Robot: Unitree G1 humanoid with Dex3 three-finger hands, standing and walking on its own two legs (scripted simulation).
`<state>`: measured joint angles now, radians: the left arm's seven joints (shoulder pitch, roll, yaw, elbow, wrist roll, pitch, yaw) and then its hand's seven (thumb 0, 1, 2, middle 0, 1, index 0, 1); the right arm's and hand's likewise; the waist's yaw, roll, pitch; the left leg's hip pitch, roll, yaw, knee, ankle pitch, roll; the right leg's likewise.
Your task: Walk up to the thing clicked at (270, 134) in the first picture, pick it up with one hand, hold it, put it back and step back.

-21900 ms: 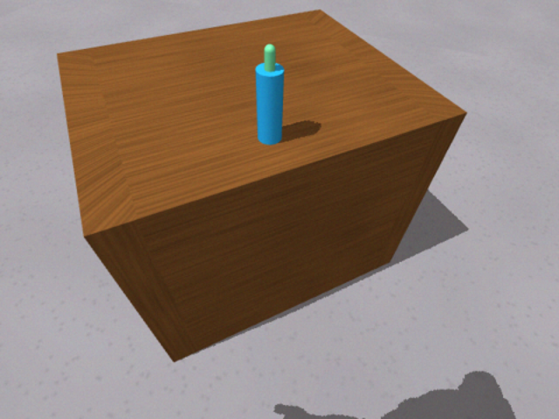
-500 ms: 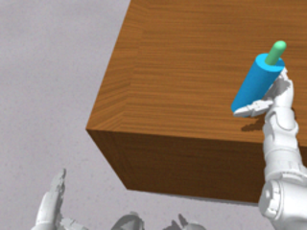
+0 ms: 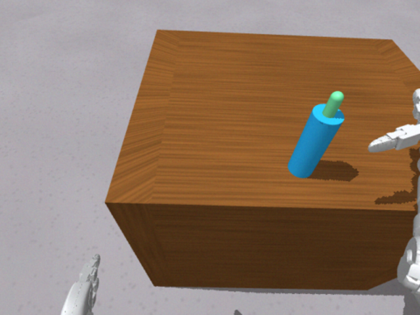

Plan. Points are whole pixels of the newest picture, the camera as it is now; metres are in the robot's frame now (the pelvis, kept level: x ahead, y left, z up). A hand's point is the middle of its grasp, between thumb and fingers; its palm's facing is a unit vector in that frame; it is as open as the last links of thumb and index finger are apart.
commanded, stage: sink last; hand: right
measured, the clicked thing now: (316, 136) +0.44 -0.19 +0.10
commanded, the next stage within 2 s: home in 1.08 s
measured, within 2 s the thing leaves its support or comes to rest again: neither
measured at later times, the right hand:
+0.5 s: hand (419, 214) +0.25 -0.29 +0.14, palm faces +0.36 +0.85 -0.38, open 17.6 cm
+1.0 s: hand out of the picture +0.16 -0.26 +0.16, palm faces +0.43 +0.79 -0.44, open 17.6 cm
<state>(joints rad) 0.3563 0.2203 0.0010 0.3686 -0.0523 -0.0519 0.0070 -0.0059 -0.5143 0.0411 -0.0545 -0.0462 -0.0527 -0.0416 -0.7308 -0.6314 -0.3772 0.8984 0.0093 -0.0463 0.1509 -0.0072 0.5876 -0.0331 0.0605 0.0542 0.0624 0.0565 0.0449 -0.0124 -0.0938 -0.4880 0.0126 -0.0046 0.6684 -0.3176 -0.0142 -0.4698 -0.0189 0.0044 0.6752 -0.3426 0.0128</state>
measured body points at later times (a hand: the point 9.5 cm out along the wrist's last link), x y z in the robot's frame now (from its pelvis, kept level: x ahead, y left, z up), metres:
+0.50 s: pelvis +0.01 -0.01 +0.01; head +0.01 +0.00 +0.46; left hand +0.16 +0.26 -0.07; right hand +0.23 -0.33 +0.16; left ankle +0.01 +0.13 -0.72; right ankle -0.01 -0.13 -0.72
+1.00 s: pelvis -0.02 +0.01 +0.01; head -0.03 +0.03 +0.46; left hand +0.14 +0.27 -0.07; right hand +0.13 -0.30 +0.18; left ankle +0.01 +0.13 -0.72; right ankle -0.01 -0.13 -0.72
